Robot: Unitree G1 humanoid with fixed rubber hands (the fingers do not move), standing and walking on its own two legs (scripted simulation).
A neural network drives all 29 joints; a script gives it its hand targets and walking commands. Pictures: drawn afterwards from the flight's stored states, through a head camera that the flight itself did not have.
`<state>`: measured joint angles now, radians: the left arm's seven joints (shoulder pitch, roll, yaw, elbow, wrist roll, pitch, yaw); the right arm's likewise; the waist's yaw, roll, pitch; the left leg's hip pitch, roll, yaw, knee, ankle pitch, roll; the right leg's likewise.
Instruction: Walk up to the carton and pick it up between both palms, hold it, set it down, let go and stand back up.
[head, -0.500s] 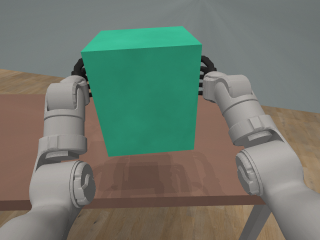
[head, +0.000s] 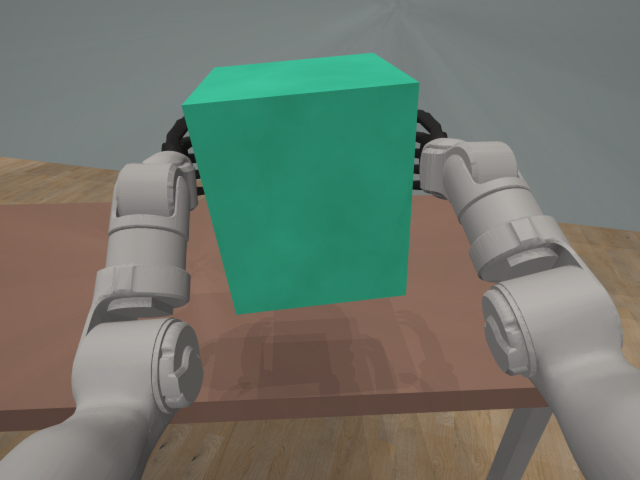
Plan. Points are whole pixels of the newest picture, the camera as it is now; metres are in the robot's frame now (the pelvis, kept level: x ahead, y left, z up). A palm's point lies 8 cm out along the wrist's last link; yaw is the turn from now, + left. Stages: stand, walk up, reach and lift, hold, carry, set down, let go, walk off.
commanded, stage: hold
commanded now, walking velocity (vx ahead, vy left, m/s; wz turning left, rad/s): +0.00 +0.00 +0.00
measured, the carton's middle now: (307, 178) +0.39 +0.00 +0.29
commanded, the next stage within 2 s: none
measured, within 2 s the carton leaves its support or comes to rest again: neither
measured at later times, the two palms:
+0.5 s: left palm (183, 167) +0.37 +0.14 +0.31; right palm (431, 166) +0.37 -0.16 +0.31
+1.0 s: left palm (159, 177) +0.36 +0.17 +0.31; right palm (414, 160) +0.36 -0.13 +0.32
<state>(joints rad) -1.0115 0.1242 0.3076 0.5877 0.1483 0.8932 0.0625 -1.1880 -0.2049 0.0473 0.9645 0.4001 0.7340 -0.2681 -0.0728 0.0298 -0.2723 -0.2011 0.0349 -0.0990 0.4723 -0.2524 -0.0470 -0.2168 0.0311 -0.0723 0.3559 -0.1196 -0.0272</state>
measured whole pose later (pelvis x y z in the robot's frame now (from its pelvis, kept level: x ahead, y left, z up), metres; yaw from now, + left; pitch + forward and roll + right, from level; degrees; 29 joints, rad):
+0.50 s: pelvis -0.01 -0.02 +0.00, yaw +1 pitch +2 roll -1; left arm -1.11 0.18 0.39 0.74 0.11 0.82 0.05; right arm -1.24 -0.17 0.04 0.97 0.34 0.75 -0.29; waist -0.05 0.04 -0.27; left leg -0.27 0.05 -0.12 0.43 -0.21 -0.07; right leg -0.30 0.04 -0.09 0.36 -0.10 -0.05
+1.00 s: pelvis +0.01 +0.00 +0.00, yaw +0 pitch -1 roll -2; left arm -0.95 0.14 0.28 0.48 0.13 0.91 0.05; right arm -1.13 -0.18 0.04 0.85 0.43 0.75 -0.31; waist -0.09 -0.01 -0.28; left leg -0.21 0.04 -0.11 0.49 -0.27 -0.05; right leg -0.21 0.04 -0.08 0.34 -0.12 -0.03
